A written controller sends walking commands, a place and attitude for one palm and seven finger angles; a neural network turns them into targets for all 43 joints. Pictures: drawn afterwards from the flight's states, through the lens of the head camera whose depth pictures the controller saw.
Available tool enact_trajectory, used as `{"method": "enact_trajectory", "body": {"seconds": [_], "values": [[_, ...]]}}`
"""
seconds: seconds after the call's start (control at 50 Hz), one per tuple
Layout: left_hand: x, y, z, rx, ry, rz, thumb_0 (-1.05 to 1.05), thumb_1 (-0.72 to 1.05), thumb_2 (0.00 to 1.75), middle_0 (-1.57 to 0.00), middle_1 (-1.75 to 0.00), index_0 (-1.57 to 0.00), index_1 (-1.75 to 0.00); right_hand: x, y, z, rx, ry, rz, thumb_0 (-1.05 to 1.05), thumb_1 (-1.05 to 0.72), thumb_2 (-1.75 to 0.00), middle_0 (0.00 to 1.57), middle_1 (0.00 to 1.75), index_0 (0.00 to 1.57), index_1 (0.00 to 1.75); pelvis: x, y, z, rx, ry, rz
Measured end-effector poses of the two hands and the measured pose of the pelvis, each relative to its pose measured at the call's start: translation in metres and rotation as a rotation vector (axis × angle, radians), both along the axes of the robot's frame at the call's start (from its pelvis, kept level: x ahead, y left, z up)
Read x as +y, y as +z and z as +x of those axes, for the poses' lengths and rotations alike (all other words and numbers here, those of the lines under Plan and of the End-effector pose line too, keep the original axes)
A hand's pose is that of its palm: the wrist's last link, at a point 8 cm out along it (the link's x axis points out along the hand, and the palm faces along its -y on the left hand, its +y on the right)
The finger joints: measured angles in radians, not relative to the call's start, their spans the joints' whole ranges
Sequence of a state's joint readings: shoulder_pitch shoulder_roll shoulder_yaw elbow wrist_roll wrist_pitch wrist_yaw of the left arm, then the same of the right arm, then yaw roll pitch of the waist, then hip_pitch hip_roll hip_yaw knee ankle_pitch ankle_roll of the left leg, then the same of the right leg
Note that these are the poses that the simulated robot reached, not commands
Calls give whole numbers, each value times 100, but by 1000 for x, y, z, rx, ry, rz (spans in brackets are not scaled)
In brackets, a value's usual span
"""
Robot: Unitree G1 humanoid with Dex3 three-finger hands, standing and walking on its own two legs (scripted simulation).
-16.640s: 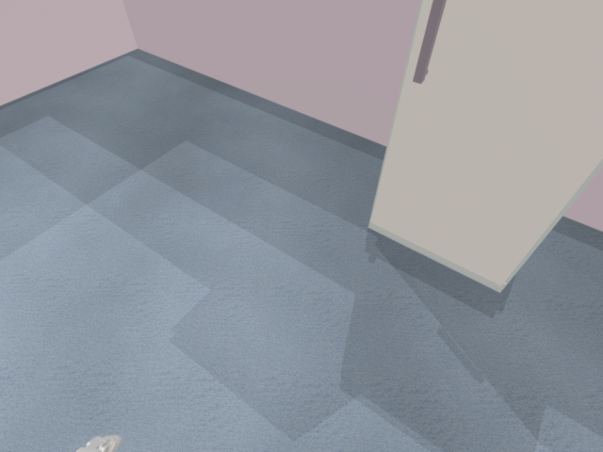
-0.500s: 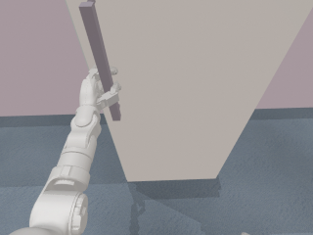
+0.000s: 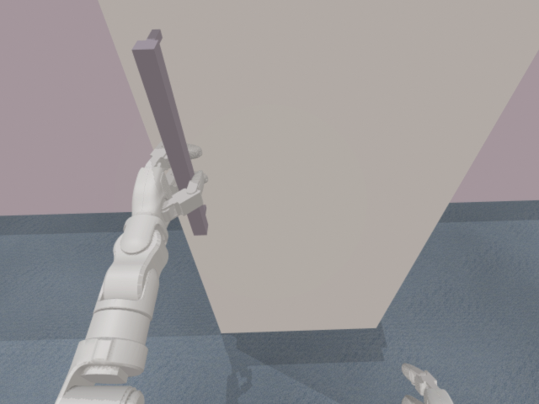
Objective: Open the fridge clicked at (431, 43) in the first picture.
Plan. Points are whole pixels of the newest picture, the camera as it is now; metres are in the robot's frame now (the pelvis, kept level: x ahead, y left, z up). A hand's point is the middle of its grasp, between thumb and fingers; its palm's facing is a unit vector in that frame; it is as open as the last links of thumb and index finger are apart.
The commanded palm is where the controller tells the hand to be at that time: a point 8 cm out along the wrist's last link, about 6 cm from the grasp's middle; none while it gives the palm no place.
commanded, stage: pull the door a little, standing still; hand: left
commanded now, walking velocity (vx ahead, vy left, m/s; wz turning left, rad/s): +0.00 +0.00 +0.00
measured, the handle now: (182, 152) +0.44 +0.15 +0.16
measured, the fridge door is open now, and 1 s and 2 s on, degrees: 0 10 55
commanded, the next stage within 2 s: walk backward, drawing the door open in 0.08 s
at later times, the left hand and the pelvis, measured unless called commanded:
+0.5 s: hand (194, 200) +0.38 +0.12 +0.13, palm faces +0.11 -0.96 -0.25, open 6.6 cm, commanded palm +0.34 +0.17 +0.12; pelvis +0.09 -0.02 +0.02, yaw -4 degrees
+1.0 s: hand (205, 233) +0.32 +0.10 +0.12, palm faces +0.37 -0.90 -0.24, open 6.5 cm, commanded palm +0.27 +0.14 +0.12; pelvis +0.10 -0.11 +0.00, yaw +12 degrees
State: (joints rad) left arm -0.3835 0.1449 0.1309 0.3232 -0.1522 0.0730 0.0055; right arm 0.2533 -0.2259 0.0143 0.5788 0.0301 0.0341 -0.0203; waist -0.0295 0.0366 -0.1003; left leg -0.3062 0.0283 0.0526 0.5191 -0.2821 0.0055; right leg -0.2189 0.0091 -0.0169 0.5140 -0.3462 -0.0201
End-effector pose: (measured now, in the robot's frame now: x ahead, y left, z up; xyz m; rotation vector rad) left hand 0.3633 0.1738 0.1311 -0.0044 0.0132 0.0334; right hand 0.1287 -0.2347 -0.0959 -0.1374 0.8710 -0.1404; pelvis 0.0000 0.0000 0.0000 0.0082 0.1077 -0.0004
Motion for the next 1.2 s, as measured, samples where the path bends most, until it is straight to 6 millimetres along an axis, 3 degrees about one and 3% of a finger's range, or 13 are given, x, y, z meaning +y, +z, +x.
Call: {"method": "enact_trajectory", "body": {"seconds": [0.2, 0.34, 0.44, 0.54, 0.64, 0.78, 0.82, 0.96, 1.04, 1.12, 1.2], "values": [[-2, 1, -12, -8, -15, 8, 2, 74, 76, -22, -134, -22, -134, -3, 14, 35, -46, -46, 29, 1, -91, -90, 20, 30, 20, 30, -2, 8, 40, 6, -82, 3], [3, 2, -12, -33, -20, 151, -2, 66, 77, -32, -132, -26, -135, -10, 20, 72, 8, -24, -50, 1, -90, -90, 20, 30, 20, 30, -1, 19, 65, -16, -70, 2], [0, 8, -13, 9, 41, 207, -2, 63, 79, -35, -128, -28, -137, -12, 22, 98, -26, -17, -9, 1, -91, -90, 20, 30, 20, 30, -10, 26, 81, -52, -95, 14], [-3, 8, -16, -7, 103, 286, -5, 61, 79, -37, -128, -25, -138, -15, -2, 128, -74, 1, 38, 1, -90, -90, 20, 30, 20, 30, -28, 7, 103, -103, -24, 64], [-9, 4, -25, -53, 179, 287, -6, 62, 80, -39, -131, -25, -139, -17, -17, 156, -74, 78, 35, 1, -91, -90, 20, 30, 20, 30, -41, -1, 106, -99, 33, 71], [-17, 1, -43, -80, 243, 258, -5, 64, 82, -41, -136, -26, -137, -24, -6, 178, -84, 122, 11, 1, -91, -90, 20, 30, 20, 30, -60, -3, 113, -118, 80, 57], [-19, -1, -47, -107, 246, 244, -4, 64, 83, -42, -137, -26, -137, -29, -4, 185, -127, 129, -8, 1, -91, -90, 20, 30, 20, 30, -62, -11, 114, -120, 60, 15], [-30, 0, -73, -85, 312, 266, -4, 65, 80, -43, -137, -25, -136, -43, 12, 185, -148, 226, -19, 1, -91, -90, 20, 30, 20, 30, -100, -2, 103, -122, 198, -11], [-42, 0, -95, -77, 385, 274, -4, 65, 81, -43, -137, -25, -135, -57, 12, 184, -163, 293, -7, 1, -90, -90, 20, 30, 20, 30, -131, -3, 98, -113, 225, -21], [-56, -1, -119, -75, 478, 309, -5, 65, 81, -44, -138, -23, -134, -82, 0, 182, -162, 338, 11, 1, -90, -90, 20, 30, 20, 30, -164, -10, 89, -126, 253, -25], [-70, 1, -143, -46, 526, 313, -5, 65, 80, -44, -136, -23, -135, -116, -3, 174, -106, 328, -34, 1, -90, -90, 20, 30, 20, 30, -182, -4, 84, -99, 281, 9]]}}
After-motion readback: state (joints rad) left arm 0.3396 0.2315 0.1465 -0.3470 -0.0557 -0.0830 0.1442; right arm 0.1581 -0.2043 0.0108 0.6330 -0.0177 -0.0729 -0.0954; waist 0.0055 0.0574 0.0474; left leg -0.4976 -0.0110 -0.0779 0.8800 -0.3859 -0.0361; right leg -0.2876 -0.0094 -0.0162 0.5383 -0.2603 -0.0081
